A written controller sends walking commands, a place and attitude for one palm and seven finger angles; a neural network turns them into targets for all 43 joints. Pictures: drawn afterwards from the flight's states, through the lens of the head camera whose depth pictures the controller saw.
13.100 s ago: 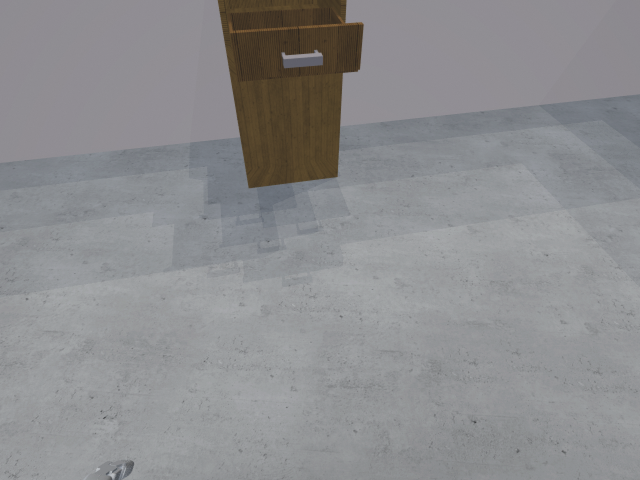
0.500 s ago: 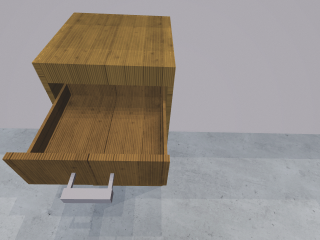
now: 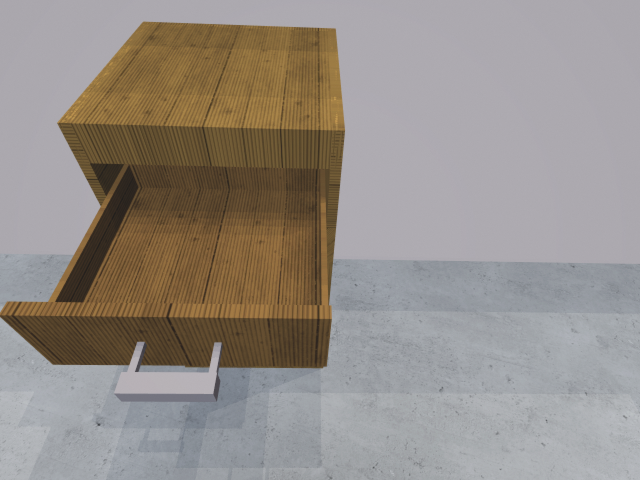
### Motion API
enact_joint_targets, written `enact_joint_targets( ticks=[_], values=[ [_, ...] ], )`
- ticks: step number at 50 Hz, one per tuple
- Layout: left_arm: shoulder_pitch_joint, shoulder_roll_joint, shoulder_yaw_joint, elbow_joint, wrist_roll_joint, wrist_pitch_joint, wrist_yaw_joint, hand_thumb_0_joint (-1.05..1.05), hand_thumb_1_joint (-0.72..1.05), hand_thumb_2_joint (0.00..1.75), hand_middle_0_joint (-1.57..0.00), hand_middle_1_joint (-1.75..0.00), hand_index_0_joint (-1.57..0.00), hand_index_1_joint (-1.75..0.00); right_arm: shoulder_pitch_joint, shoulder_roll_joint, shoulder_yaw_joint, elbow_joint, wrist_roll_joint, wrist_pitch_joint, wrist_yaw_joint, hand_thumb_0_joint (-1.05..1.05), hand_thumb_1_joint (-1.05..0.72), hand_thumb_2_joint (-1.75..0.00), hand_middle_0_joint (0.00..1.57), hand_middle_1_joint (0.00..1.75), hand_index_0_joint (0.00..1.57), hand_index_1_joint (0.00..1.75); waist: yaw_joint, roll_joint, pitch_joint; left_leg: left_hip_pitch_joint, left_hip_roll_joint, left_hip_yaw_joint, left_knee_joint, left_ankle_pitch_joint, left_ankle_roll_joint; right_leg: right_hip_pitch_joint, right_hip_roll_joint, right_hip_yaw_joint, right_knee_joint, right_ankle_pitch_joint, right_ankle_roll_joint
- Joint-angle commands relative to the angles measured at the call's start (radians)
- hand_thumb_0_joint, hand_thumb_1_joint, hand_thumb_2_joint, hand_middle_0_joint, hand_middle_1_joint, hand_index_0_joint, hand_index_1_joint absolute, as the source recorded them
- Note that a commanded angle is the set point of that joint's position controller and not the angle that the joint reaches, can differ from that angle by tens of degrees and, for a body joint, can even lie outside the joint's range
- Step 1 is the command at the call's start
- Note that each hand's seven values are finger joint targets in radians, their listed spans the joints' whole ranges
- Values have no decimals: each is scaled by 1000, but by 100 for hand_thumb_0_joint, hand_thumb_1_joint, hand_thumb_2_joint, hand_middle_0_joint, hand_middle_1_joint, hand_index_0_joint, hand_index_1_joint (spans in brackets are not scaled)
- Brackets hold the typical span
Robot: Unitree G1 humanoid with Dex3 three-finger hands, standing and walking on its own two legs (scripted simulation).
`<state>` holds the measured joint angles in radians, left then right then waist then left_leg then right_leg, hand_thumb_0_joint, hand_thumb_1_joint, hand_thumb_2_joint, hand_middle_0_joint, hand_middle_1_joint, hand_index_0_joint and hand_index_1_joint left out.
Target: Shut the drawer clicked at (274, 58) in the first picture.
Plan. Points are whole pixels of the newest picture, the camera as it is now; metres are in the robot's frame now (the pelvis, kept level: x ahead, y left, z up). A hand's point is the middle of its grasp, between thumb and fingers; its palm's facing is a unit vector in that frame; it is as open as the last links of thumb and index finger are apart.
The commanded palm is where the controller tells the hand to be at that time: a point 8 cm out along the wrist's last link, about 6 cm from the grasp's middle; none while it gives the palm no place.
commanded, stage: look again from close up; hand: left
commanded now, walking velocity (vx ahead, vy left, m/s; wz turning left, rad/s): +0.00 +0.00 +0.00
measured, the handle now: (174, 368) +0.25 +0.21 -0.02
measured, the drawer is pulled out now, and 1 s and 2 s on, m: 0.30 0.28 0.28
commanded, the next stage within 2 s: raise the hand and make a fist in 0.24 s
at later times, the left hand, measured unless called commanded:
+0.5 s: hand out of the picture +0.11 +0.20 -0.08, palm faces +0.27 -0.93 -0.26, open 7.0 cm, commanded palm +0.08 +0.21 -0.06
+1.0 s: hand out of the picture +0.13 +0.14 -0.02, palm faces +0.06 -1.00 -0.04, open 4.7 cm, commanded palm +0.09 +0.21 +0.00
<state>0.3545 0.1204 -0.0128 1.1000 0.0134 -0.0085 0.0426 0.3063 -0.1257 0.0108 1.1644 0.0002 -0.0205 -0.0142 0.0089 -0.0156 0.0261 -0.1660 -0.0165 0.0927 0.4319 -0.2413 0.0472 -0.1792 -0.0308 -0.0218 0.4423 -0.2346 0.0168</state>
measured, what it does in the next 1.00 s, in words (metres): lowers itself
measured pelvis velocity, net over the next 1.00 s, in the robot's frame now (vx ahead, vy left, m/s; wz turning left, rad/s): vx -0.02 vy -0.05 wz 0.08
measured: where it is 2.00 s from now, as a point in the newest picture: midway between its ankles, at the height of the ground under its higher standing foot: outside the picture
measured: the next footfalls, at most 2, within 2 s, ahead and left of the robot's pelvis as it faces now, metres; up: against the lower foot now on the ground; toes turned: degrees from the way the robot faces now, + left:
none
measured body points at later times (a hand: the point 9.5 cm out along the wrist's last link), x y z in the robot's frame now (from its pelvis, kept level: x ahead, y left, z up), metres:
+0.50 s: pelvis -0.01 -0.01 -0.01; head -0.02 -0.02 +0.44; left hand +0.10 +0.24 -0.06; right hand +0.05 -0.25 -0.14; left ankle +0.00 +0.09 -0.74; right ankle +0.00 -0.13 -0.74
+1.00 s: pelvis -0.02 -0.05 -0.08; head +0.02 -0.05 +0.37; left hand +0.12 +0.20 -0.01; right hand +0.21 -0.23 -0.14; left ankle +0.00 +0.09 -0.74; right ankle +0.00 -0.13 -0.74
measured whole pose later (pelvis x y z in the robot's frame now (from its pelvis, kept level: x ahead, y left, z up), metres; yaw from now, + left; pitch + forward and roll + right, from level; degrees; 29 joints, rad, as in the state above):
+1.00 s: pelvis -0.02 -0.05 -0.08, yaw +4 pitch +10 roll -1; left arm 0.57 0.21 0.12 -0.13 -0.27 -0.34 -0.32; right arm 0.15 -0.18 0.03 0.52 0.05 -0.21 -0.04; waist 0.05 0.04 -0.11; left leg -0.78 0.03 -0.03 1.08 -0.48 -0.02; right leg -0.73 -0.01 -0.14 1.05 -0.50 -0.05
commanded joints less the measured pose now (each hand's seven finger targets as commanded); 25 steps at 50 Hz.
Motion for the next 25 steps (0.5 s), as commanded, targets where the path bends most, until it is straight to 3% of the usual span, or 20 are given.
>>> enact_joint_targets(
  ticks=[1, 6, 9, 16, 17, 18, 19, 20, 21, 22, 23, 25],
  values=[
    [85, 80, 11, -20, 2, -14, 6, 0, 90, 90, -20, -30, -20, -30, 69, -92, -14, -22, -2, -12, -11, 0, -90, -90, 20, 30, 20, 30, -5, 21, 67, -23, 128, -137, -113, 54, 2, -64, -67, 67, -75, 78, -45],
    [91, 79, 11, -18, 3, -13, 5, 0, 90, 90, -20, -30, -20, -30, 72, -90, -15, -22, -3, -10, -11, 0, -90, -90, 20, 30, 20, 30, -3, 14, 86, -38, 127, -140, -124, 8, 2, -77, -65, 69, -81, 54, -47],
    [93, 77, 12, -16, 3, -17, 6, 0, 90, 90, -20, -30, -20, -30, 78, -85, -14, -20, -3, -13, -11, 0, -90, -90, 20, 30, 20, 30, -6, 7, 53, -16, 124, -131, -105, 64, 2, -62, -69, 74, -79, 90, -48],
    [90, 77, 11, -19, 2, -15, 6, 0, 90, 90, -20, -30, -20, -30, 83, -85, -12, -19, -1, -16, -14, 0, -90, -90, 20, 30, 20, 30, -4, 16, 61, -18, 129, -133, -107, 93, 2, -62, -66, 72, -75, 98, -48],
    [100, 126, 12, 16, 16, -34, 38, 0, 90, 90, -20, -30, -20, -30, -32, -125, -14, -116, -1, -22, -9, 0, -90, -90, 20, 30, 20, 30, 17, -7, 107, -123, 137, -99, 95, 222, -35, -68, -114, 94, -68, 363, -39],
    [-602, 287, 55, -1548, -191, -230, 31, 0, 90, 90, -22, -32, -22, -32, -8, -313, -43, -490, 31, -157, -48, 0, -90, -90, 20, 30, 20, 30, -123, 181, -409, 174, 32, -97, -20, 196, -28, 20, -6, 14, 26, 218, -44],
    [-261, 221, 54, -1299, -111, -158, 90, 0, 90, 90, -24, -34, -24, -34, -109, -201, -2, -429, 44, -253, -73, 0, -90, -90, 20, 30, 20, 30, -27, 268, -365, 146, 61, -80, -51, 234, -28, -13, 29, -18, 83, 52, -65],
    [-188, 173, 40, -1210, -130, -106, 147, 0, 90, 90, -26, -37, -26, -37, -99, -223, -35, -368, 44, -290, -75, 0, -90, -90, 20, 30, 20, 30, -45, 227, -276, 50, 74, -101, -62, 133, -62, -75, 24, -51, 93, -28, -55],
    [94, -20, -71, -1002, -121, -11, 142, 0, 90, 90, -28, -39, -28, -39, -60, -182, -30, -358, 57, -288, -57, 0, -90, -90, 20, 30, 20, 30, -45, 132, -137, -44, 77, -124, -72, -2, -51, -141, 18, -71, 82, -56, -47],
    [-22, -50, -127, -1206, -157, -20, 120, 0, 90, 90, -30, -41, -30, -41, -68, -210, -24, -445, 65, -301, -57, 0, -90, -90, 20, 30, 20, 30, -54, 97, -43, -122, 68, -147, -63, -96, -40, -146, 13, -80, 73, -65, -42],
    [-9, -25, -123, -1271, -166, -60, 107, 0, 90, 90, -32, -43, -32, -43, -98, -233, -31, -467, 67, -326, -68, 0, -90, -90, 20, 30, 20, 30, -58, 70, -29, -137, 55, -145, -33, -151, -33, -170, 13, -72, 54, -106, -39],
    [44, -28, -114, -1251, -143, -139, 96, 0, 90, 90, -36, -47, -36, -47, -114, -241, -40, -530, 38, -362, -66, 0, -90, -90, 20, 30, 20, 30, -77, -65, 24, -204, 25, -150, 51, -170, -25, -264, 18, -75, 64, -191, -36]
  ],
)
